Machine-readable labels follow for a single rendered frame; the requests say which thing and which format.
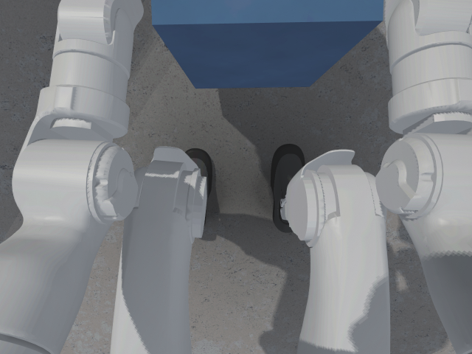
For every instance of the carton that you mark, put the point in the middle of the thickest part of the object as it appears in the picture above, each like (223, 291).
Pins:
(223, 44)

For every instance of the robot left foot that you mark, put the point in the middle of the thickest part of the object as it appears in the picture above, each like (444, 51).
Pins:
(202, 159)

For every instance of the right robot upper arm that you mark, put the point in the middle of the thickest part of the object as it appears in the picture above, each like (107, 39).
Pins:
(426, 178)

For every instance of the left robot upper arm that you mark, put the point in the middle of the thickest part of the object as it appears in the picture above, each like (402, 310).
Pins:
(69, 193)

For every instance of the left robot forearm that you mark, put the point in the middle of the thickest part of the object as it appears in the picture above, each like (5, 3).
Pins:
(91, 67)

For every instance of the robot foot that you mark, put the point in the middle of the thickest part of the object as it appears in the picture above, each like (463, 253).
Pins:
(288, 159)
(202, 159)

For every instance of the right robot forearm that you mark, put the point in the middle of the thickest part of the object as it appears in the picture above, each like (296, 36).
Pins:
(430, 60)

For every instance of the robot right foot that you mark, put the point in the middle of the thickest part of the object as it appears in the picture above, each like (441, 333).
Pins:
(288, 159)

